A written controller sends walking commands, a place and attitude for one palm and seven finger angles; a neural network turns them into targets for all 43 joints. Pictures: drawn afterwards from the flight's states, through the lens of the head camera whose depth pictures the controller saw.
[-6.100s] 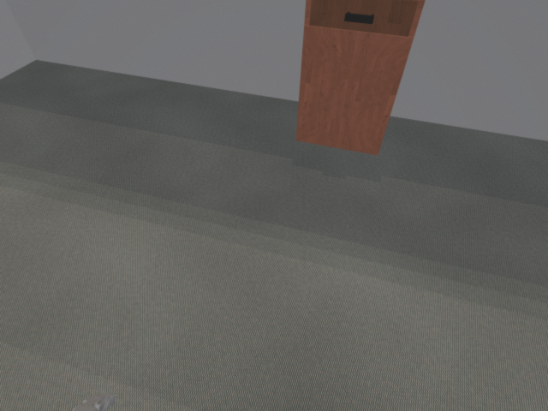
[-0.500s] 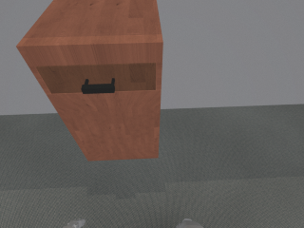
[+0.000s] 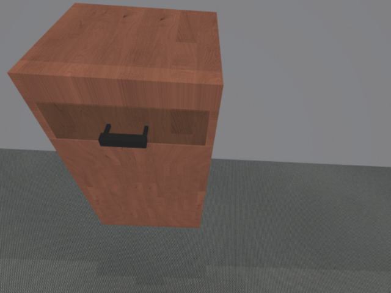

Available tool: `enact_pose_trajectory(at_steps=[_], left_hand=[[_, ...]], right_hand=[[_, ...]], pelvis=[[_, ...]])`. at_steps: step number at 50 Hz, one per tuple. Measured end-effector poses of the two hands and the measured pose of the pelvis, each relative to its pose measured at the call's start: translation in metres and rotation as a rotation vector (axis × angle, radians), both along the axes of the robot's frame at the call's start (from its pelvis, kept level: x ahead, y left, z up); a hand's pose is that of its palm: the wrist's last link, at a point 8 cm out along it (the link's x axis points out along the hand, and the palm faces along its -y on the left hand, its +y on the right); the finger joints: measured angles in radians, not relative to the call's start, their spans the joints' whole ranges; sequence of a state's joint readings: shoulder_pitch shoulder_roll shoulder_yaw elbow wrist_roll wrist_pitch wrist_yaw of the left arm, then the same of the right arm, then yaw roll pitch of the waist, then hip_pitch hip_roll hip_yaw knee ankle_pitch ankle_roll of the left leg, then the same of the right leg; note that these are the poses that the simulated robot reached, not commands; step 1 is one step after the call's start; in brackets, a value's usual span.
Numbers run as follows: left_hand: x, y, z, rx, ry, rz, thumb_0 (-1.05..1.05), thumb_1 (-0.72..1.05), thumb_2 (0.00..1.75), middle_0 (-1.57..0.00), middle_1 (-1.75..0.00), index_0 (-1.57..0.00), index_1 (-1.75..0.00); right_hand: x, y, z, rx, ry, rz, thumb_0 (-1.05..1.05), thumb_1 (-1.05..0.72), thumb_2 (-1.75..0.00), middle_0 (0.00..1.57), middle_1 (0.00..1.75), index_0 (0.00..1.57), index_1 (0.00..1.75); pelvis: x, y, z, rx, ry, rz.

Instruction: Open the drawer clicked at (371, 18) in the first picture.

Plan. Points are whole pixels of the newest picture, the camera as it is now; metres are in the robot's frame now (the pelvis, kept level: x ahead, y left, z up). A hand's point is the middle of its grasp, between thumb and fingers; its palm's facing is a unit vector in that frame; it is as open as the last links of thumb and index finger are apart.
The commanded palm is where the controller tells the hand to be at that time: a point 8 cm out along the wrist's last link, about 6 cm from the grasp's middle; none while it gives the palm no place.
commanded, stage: come to a stop and stand still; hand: left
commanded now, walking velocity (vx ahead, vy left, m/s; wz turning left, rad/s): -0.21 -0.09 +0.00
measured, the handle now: (125, 134) +0.50 +0.25 -0.02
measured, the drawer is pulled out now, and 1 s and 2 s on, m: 0.00 0.00 0.00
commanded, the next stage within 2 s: look again from close up in 0.94 s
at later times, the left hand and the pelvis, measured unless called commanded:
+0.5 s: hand out of the picture -0.02 +0.11 -0.16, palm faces +0.04 -0.97 -0.25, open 7.3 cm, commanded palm none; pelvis -0.06 -0.07 +0.01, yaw +1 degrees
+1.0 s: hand out of the picture -0.10 +0.10 -0.17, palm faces +0.07 -0.98 -0.17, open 7.4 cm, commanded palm none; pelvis -0.09 -0.07 +0.01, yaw +1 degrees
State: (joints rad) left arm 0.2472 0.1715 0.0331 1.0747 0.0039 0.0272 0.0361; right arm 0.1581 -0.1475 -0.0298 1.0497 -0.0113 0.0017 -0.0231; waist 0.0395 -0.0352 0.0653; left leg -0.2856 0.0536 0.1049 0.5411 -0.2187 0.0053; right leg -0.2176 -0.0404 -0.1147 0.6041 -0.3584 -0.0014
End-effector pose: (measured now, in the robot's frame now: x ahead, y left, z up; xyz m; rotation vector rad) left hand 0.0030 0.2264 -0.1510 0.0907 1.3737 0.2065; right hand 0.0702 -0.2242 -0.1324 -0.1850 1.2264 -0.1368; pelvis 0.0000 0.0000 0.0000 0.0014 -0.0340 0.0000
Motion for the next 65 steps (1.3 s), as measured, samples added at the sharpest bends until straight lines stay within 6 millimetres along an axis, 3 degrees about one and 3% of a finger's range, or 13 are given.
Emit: enact_pose_trajectory(at_steps=[5, 10, 14, 19, 23, 27, 35, 46, 52, 58, 65], left_hand=[[-0.003, 0.0, 0.007, 0.014, 0.031, -0.011, 0.01, 0.92, 0.9, -0.2, -0.29, -0.2, -0.3], [-0.006, -0.005, 0.017, 0.068, 0.013, -0.033, 0.01, 0.91, 0.9, -0.2, -0.29, -0.2, -0.3], [-0.012, -0.017, 0.02, 0.119, -0.026, -0.054, 0.01, 0.91, 0.9, -0.2, -0.29, -0.2, -0.3], [-0.023, -0.042, 0.032, 0.114, -0.039, -0.06, 0.01, 0.91, 0.9, -0.2, -0.29, -0.2, -0.3], [-0.025, -0.061, 0.031, 0.082, -0.053, -0.071, 0.01, 0.91, 0.9, -0.2, -0.29, -0.2, -0.3], [-0.03, -0.068, 0.024, 0.063, -0.069, -0.059, 0.01, 0.93, 0.9, -0.2, -0.29, -0.2, -0.3], [-0.055, -0.075, 0.016, 0.024, -0.047, -0.027, 0.01, 0.94, 0.9, -0.2, -0.29, -0.2, -0.3], [-0.102, -0.08, 0.017, 0.001, 0.037, -0.016, 0.01, 0.92, 0.9, -0.2, -0.29, -0.2, -0.3], [-0.116, -0.083, 0.015, -0.025, 0.077, -0.009, 0.01, 0.91, 0.9, -0.2, -0.29, -0.2, -0.3], [-0.12, -0.073, 0.011, -0.023, 0.061, -0.049, 0.01, 0.91, 0.9, -0.2, -0.29, -0.2, -0.3], [-0.101, -0.046, 0.013, 0.005, 0.001, -0.053, 0.01, 0.92, 0.9, -0.2, -0.29, -0.2, -0.3]], right_hand=[[0.014, 0.003, 0.0, 0.017, -0.024, 0.015, 0.0, -0.91, -0.9, 0.2, 0.3, 0.2, 0.3], [0.006, -0.014, -0.009, 0.046, -0.033, -0.001, 0.0, -0.91, -0.9, 0.21, 0.3, 0.2, 0.3], [-0.013, -0.042, -0.024, 0.072, -0.029, -0.032, 0.0, -0.9, -0.9, 0.21, 0.3, 0.2, 0.3], [-0.046, -0.069, -0.021, 0.066, 0.034, -0.06, 0.01, -0.91, -0.9, 0.2, 0.3, 0.2, 0.3], [-0.075, -0.082, -0.016, 0.051, 0.08, -0.074, 0.01, -0.91, -0.9, 0.2, 0.3, 0.2, 0.3], [-0.101, -0.086, -0.014, 0.029, 0.132, -0.065, 0.01, -0.91, -0.9, 0.2, 0.3, 0.2, 0.3], [-0.143, -0.075, -0.006, 0.027, 0.194, -0.036, 0.01, -0.91, -0.9, 0.2, 0.3, 0.2, 0.3], [-0.181, -0.056, -0.007, 0.066, 0.23, -0.056, 0.0, -0.9, -0.9, 0.2, 0.3, 0.2, 0.3], [-0.2, -0.047, -0.004, 0.066, 0.272, -0.073, 0.0, -0.9, -0.9, 0.2, 0.3, 0.2, 0.3], [-0.199, -0.036, -0.011, 0.067, 0.218, -0.082, 0.01, -0.91, -0.9, 0.2, 0.3, 0.2, 0.3], [-0.186, -0.007, -0.016, 0.102, 0.148, -0.06, 0.0, -0.91, -0.9, 0.2, 0.3, 0.2, 0.3]], pelvis=[[-0.009, -0.004, 0.003, 0.003, 0.016, -0.003], [-0.025, -0.021, 0.001, 0.01, 0.027, -0.014], [-0.037, -0.042, -0.008, 0.027, 0.019, -0.013], [-0.044, -0.059, 0.002, 0.034, 0.014, 0.004], [-0.051, -0.068, 0.006, 0.033, 0.024, 0.01], [-0.059, -0.074, 0.005, 0.014, 0.033, 0.022], [-0.077, -0.08, 0.009, 0.004, 0.011, 0.021], [-0.088, -0.073, 0.012, 0.0, 0.008, 0.013], [-0.088, -0.067, 0.012, 0.001, 0.019, 0.01], [-0.092, -0.05, 0.005, -0.016, 0.02, 0.012], [-0.087, -0.033, 0.004, -0.002, 0.01, 0.013]])
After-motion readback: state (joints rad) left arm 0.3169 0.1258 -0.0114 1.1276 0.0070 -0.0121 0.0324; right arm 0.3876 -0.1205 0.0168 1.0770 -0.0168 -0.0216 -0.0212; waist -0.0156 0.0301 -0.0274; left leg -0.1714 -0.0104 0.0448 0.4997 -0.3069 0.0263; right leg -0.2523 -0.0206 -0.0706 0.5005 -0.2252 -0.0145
